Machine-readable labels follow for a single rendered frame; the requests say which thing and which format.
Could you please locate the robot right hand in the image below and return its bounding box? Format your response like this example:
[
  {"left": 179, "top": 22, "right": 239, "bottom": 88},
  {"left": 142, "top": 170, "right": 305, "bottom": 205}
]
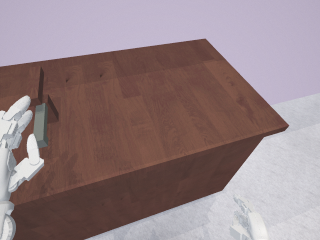
[{"left": 230, "top": 194, "right": 270, "bottom": 240}]

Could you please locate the left robot forearm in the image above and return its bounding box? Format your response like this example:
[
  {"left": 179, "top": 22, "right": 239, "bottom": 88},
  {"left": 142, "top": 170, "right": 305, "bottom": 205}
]
[{"left": 0, "top": 201, "right": 16, "bottom": 240}]

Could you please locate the tap lever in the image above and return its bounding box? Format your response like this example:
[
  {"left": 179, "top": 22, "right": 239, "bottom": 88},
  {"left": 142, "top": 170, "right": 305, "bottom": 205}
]
[{"left": 33, "top": 103, "right": 49, "bottom": 148}]

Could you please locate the counter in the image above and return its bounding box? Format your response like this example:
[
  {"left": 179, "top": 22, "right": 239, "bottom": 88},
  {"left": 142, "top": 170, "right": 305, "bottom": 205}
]
[{"left": 0, "top": 38, "right": 289, "bottom": 240}]

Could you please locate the robot left hand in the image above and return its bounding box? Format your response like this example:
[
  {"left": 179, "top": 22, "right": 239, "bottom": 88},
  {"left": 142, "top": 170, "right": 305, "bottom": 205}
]
[{"left": 0, "top": 95, "right": 44, "bottom": 201}]

